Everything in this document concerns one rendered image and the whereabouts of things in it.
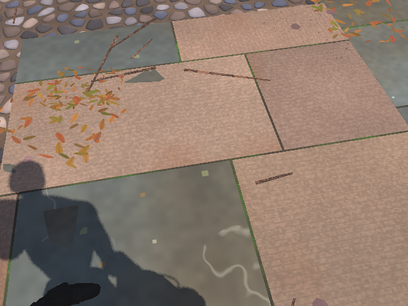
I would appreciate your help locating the left robot hand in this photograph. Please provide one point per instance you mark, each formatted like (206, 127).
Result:
(67, 295)

